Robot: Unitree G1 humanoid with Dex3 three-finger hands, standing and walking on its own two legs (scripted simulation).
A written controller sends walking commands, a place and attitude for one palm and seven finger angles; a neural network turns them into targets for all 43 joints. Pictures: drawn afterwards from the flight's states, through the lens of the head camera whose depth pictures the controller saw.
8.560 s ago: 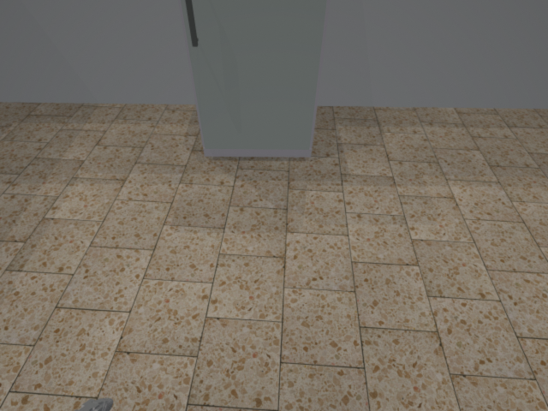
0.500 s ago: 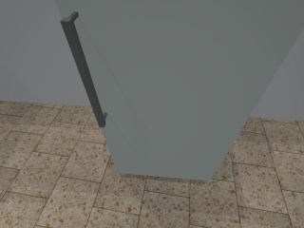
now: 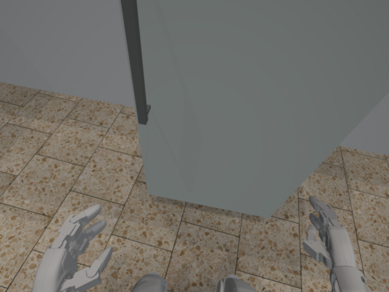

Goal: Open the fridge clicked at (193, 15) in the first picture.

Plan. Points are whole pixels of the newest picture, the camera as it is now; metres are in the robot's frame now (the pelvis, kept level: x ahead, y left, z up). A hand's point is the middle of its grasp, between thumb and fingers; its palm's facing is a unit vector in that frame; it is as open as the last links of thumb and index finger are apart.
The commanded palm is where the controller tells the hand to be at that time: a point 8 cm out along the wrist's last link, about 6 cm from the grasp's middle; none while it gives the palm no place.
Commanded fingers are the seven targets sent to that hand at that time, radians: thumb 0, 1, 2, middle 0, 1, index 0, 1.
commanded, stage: raise the hand to about handle height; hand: left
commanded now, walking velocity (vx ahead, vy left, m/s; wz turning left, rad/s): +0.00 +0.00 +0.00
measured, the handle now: (138, 51) +0.54 +0.20 +0.18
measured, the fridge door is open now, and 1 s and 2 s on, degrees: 0 0 0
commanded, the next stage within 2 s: move the hooked fingers beside the handle in 1.60 s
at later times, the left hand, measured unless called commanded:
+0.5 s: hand (67, 210) +0.22 +0.25 +0.07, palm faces +0.02 -0.99 -0.10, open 12.1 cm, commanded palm +0.20 +0.30 +0.08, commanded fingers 0.00 -0.29 0.39 -0.28 -1.07 -0.28 -1.07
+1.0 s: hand (56, 170) +0.28 +0.28 +0.10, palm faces -0.01 -1.00 -0.08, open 13.9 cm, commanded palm +0.26 +0.33 +0.11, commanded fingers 0.00 -0.50 0.30 -0.30 -1.20 -0.30 -1.20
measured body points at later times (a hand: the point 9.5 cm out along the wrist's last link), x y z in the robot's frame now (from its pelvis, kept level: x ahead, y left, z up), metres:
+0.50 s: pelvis +0.01 +0.04 +0.01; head +0.06 +0.05 +0.45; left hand +0.22 +0.30 +0.07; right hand +0.16 -0.21 -0.07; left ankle +0.01 +0.11 -0.67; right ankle +0.06 -0.11 -0.67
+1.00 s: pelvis +0.02 +0.02 +0.03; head +0.06 +0.03 +0.48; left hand +0.27 +0.33 +0.11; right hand +0.20 -0.21 -0.04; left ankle +0.01 +0.11 -0.67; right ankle +0.06 -0.11 -0.67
